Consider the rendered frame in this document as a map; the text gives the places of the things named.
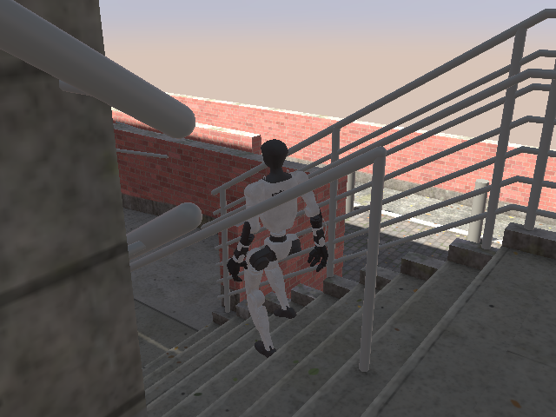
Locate stairs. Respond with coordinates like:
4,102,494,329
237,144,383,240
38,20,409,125
142,261,481,417

